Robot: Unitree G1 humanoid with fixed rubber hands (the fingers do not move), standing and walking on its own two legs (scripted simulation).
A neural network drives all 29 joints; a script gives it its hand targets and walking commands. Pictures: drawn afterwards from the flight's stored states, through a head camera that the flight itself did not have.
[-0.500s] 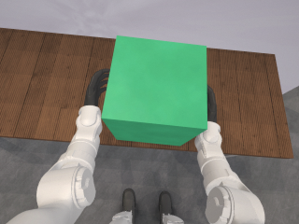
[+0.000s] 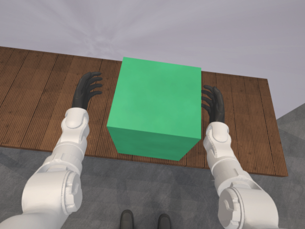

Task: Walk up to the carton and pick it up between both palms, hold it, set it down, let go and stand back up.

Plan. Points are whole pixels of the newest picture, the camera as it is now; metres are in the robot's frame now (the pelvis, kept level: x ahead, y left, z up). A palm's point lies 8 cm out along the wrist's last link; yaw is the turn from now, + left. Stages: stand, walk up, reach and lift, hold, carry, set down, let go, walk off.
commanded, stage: set down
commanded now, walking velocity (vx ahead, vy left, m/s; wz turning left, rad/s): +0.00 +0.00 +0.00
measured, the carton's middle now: (154, 115) +0.44 +0.01 -0.07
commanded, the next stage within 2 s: none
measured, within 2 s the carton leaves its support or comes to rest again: neither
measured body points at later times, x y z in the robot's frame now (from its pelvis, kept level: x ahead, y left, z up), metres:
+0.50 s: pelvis +0.01 +0.00 +0.01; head +0.10 +0.03 +0.45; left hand +0.44 +0.21 +0.04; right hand +0.41 -0.19 +0.04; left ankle +0.02 +0.10 -0.73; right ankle +0.00 -0.11 -0.73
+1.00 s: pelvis -0.01 +0.00 +0.01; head +0.07 +0.03 +0.45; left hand +0.38 +0.21 +0.01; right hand +0.36 -0.17 +0.02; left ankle +0.02 +0.10 -0.73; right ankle +0.00 -0.11 -0.73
